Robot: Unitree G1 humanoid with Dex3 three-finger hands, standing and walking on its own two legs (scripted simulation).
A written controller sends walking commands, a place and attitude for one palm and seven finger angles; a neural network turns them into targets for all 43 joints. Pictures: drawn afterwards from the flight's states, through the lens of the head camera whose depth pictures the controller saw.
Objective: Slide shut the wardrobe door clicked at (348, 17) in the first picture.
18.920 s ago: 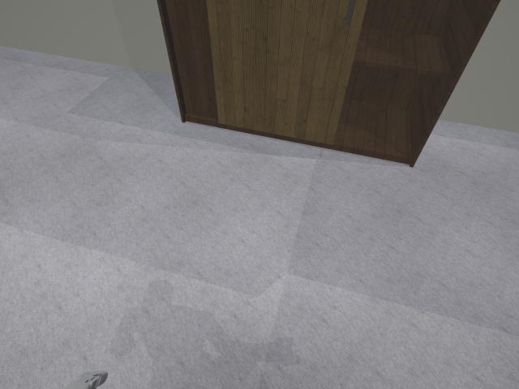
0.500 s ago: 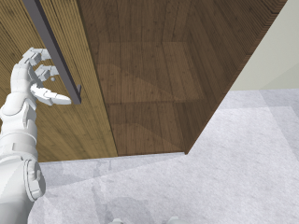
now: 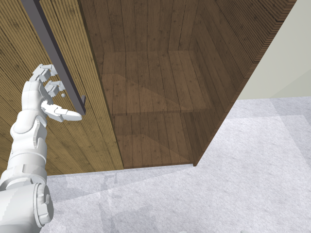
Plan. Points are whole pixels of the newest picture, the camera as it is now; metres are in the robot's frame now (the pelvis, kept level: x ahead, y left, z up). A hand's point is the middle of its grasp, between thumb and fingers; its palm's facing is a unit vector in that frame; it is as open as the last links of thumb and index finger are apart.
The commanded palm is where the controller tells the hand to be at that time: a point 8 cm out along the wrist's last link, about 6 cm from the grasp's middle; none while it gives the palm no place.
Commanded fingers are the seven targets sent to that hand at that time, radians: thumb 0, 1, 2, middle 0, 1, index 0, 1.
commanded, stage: slide the fingers in behind the handle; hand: left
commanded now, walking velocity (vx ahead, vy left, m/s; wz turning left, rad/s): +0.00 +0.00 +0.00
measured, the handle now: (65, 65) +0.48 +0.22 +0.15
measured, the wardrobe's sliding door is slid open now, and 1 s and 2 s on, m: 0.45 0.45 0.45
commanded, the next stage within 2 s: grip the handle and tug to test in 1.16 s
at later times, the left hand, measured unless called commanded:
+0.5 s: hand (75, 96) +0.43 +0.20 +0.10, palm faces +0.08 -1.00 -0.01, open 14.0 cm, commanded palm +0.40 +0.25 +0.10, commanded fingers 0.00 -0.50 0.30 -0.30 -1.20 -0.30 -1.20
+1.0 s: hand (79, 97) +0.43 +0.19 +0.10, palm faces +0.10 -0.99 -0.02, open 14.2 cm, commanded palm +0.40 +0.23 +0.10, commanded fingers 0.00 -0.50 0.30 -0.30 -1.20 -0.30 -1.20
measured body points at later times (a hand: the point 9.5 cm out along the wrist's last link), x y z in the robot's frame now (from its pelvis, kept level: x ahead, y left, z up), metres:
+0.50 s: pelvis +0.01 +0.00 +0.00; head +0.06 +0.00 +0.45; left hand +0.42 +0.25 +0.11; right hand +0.08 -0.26 -0.11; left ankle -0.02 +0.11 -0.71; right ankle +0.01 -0.12 -0.71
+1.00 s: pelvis +0.00 -0.01 +0.00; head +0.05 -0.01 +0.45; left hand +0.42 +0.24 +0.11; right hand +0.07 -0.27 -0.12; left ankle -0.02 +0.11 -0.71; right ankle +0.01 -0.12 -0.71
